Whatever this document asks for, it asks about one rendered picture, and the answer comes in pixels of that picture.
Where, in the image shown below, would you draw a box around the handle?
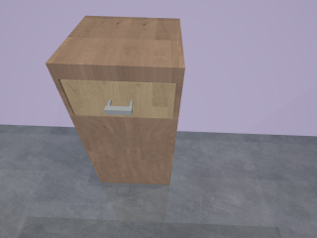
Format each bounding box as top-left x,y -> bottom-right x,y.
104,99 -> 134,116

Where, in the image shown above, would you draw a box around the cabinet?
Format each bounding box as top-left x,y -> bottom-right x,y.
46,15 -> 185,185

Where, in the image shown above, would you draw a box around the drawer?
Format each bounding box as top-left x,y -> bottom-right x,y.
60,79 -> 176,119

